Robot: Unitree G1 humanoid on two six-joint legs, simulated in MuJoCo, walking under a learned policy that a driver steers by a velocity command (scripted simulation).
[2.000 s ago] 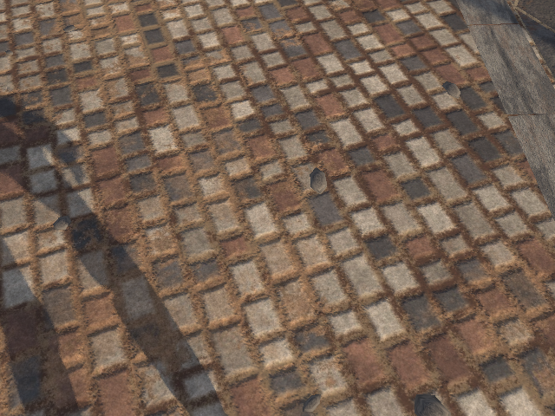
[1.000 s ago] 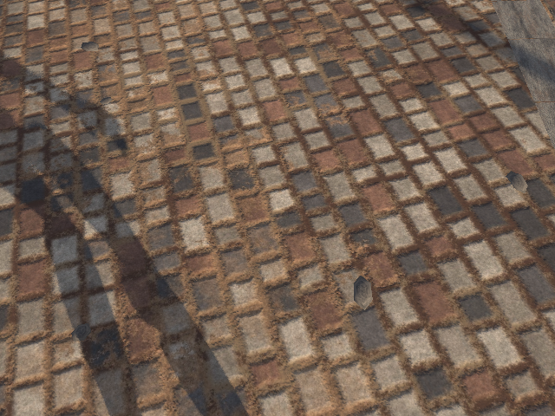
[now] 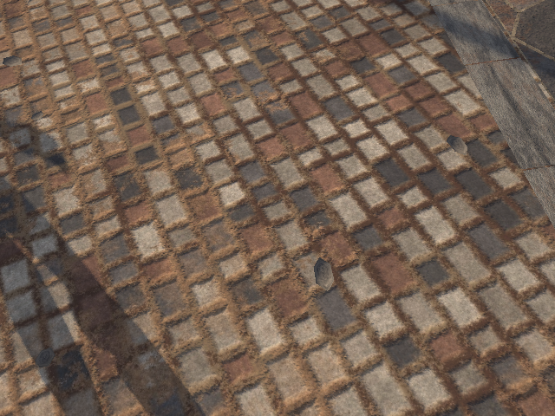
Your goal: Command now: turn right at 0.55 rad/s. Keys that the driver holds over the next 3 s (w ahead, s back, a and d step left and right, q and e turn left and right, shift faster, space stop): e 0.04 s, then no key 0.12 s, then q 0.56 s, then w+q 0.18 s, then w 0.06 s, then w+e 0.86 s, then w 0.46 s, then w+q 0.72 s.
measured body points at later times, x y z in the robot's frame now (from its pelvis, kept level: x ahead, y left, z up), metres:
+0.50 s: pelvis +0.02 +0.04 -0.01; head +0.05 +0.04 +0.44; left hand +0.15 +0.32 -0.12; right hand +0.16 -0.24 -0.12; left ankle +0.04 +0.16 -0.75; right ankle +0.00 -0.08 -0.75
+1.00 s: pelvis +0.05 +0.10 -0.02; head +0.06 +0.13 +0.43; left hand +0.08 +0.41 -0.13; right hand +0.24 -0.14 -0.11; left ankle +0.00 +0.18 -0.75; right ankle +0.03 -0.06 -0.68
